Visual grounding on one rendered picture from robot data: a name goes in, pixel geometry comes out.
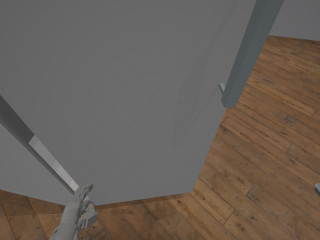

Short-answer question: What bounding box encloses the robot left hand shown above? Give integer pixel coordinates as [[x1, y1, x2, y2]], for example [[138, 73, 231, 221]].
[[60, 183, 98, 231]]

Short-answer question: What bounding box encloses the handle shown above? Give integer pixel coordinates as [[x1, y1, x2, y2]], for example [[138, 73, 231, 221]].
[[218, 0, 284, 108]]

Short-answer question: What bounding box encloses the fridge door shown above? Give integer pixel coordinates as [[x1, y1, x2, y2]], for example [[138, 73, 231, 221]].
[[0, 0, 257, 206]]

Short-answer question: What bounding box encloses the robot left forearm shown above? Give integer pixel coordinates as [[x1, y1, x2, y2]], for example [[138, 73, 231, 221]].
[[49, 222, 79, 240]]

